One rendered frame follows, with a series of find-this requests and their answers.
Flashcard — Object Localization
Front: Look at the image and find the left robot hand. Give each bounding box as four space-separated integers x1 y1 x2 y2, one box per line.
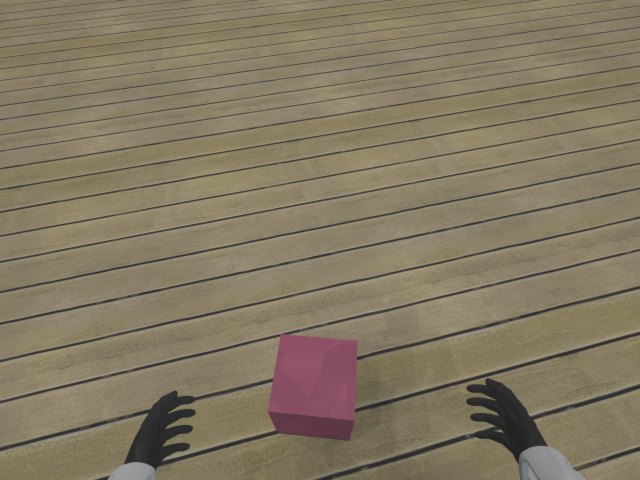
124 391 196 471

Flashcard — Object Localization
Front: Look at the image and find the right robot hand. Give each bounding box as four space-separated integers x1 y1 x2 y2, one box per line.
466 378 548 465

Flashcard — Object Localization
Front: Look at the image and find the right robot forearm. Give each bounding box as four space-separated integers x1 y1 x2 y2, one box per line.
519 446 586 480

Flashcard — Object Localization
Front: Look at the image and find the carton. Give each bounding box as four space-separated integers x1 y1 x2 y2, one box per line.
268 334 358 441

